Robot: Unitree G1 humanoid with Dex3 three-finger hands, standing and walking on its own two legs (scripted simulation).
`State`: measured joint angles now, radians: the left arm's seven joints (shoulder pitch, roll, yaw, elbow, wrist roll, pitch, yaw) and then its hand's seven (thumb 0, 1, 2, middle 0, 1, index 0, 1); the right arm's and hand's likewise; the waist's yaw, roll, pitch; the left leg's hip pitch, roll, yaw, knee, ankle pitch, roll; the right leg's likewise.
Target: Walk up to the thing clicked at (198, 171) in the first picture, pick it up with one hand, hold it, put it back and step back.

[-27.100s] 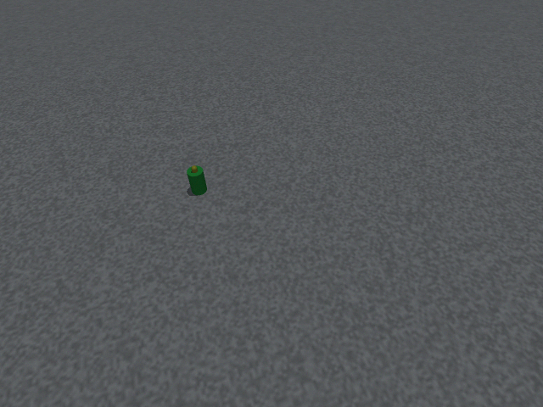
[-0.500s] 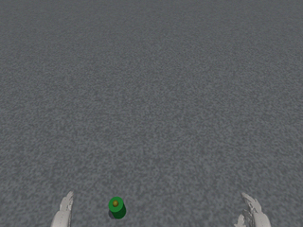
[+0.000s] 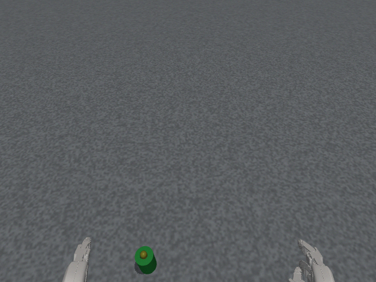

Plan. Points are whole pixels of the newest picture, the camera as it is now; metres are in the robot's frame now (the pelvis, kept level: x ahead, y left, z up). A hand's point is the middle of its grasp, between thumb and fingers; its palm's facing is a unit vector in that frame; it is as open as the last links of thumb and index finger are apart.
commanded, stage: home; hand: left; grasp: from the side
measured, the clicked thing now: (145, 259) +0.39 +0.22 -0.64
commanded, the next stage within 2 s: stand in 0.32 s
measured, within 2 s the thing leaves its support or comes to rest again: neither
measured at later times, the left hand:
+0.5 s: hand (106, 281) +0.17 +0.18 -0.05, palm faces +0.11 -0.95 -0.29, open 17.3 cm
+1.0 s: hand out of the picture +0.11 +0.24 -0.11, palm faces -0.01 -0.93 -0.36, open 7.9 cm
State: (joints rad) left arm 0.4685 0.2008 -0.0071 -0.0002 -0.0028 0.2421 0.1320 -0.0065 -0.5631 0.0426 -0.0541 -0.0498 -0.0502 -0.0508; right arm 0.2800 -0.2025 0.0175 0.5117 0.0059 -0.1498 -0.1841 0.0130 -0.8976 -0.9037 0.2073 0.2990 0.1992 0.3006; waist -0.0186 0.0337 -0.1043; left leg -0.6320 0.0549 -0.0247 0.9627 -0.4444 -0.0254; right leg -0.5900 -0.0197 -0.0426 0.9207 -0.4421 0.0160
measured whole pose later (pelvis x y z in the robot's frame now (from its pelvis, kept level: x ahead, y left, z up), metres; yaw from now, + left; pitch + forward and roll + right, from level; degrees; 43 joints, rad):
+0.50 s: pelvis +0.01 +0.00 +0.00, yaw +0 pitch +7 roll -2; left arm 0.47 0.20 -0.01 0.00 0.00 0.24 0.13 -0.01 -0.53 0.07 -0.07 -0.07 -0.07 -0.07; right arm 0.28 -0.20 0.02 0.51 0.01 -0.14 -0.18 0.01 -0.90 -0.90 0.21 0.30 0.20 0.30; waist -0.02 0.03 -0.11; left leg -0.63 0.05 -0.03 0.96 -0.45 -0.02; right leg -0.59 -0.02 -0.04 0.92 -0.45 0.02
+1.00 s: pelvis +0.00 +0.00 +0.02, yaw +1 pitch +0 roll +0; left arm 0.25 0.33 0.02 0.74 0.05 0.01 0.02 0.01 0.79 0.88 -0.21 -0.29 -0.20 -0.30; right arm 0.20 -0.32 -0.04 0.86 -0.05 -0.02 -0.01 0.01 -0.90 -0.90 0.21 0.30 0.20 0.30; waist 0.01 -0.01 0.02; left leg -0.40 0.01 0.00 0.77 -0.37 -0.01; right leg -0.38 -0.06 -0.03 0.77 -0.39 0.02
